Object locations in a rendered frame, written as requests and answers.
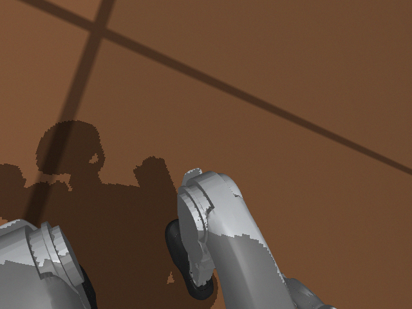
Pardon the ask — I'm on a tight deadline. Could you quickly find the right robot hand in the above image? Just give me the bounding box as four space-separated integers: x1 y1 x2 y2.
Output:
281 272 325 309

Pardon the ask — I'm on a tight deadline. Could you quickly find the left robot foot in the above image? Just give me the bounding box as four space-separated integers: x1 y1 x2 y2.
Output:
79 264 98 309

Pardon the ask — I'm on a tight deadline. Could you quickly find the right robot foot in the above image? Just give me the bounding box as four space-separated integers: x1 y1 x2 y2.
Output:
165 219 214 300

